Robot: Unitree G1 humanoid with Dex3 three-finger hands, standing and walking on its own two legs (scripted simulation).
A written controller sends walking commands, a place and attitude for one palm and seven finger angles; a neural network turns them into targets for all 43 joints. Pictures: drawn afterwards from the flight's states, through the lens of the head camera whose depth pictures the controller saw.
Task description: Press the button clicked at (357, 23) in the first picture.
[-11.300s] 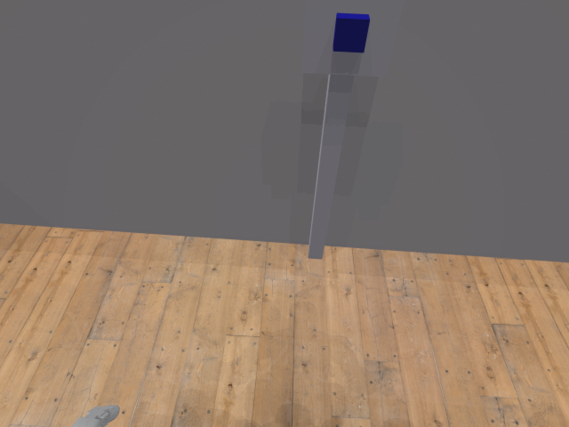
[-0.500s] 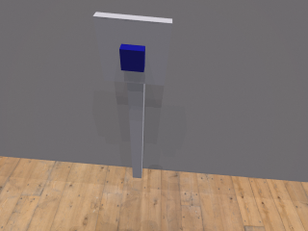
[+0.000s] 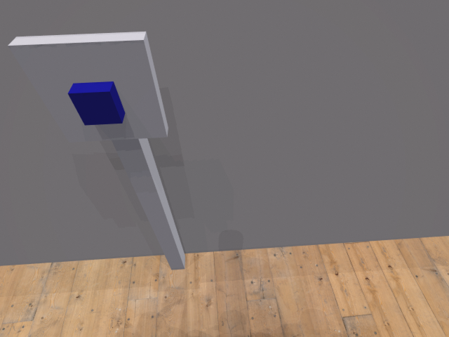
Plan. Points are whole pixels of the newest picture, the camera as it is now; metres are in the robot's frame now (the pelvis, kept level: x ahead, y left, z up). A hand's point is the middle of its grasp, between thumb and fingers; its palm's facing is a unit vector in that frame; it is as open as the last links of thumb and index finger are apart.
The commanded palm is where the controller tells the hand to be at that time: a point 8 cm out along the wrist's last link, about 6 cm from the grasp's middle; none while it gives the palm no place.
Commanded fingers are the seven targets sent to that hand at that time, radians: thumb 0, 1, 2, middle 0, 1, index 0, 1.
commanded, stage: come to a stop and stand still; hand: left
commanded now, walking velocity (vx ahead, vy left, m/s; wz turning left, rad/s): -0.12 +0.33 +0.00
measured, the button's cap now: (99, 102) +0.47 +0.23 +0.18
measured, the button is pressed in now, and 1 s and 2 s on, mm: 0 0 0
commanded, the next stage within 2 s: look again from close up in 1.02 s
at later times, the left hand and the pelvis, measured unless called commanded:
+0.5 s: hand out of the picture -0.04 +0.22 -0.17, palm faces +0.15 -0.96 -0.23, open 7.3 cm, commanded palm none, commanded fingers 0.00 0.90 0.90 -0.20 -0.30 -0.20 -0.30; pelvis -0.04 +0.02 +0.00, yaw +3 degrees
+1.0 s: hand out of the picture -0.07 +0.22 -0.16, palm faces +0.06 -0.98 -0.17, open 7.3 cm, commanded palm none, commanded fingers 0.00 0.90 0.90 -0.20 -0.30 -0.20 -0.30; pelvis -0.06 +0.06 +0.02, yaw +2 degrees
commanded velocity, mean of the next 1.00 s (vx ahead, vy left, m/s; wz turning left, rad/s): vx -0.01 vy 0.07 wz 0.00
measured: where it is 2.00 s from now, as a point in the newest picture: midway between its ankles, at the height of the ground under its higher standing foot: outside the picture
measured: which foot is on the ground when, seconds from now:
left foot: up 0.00-0.46, down 0.48-1.00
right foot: down 0.00-0.48, up 0.50-0.74, down 0.76-1.00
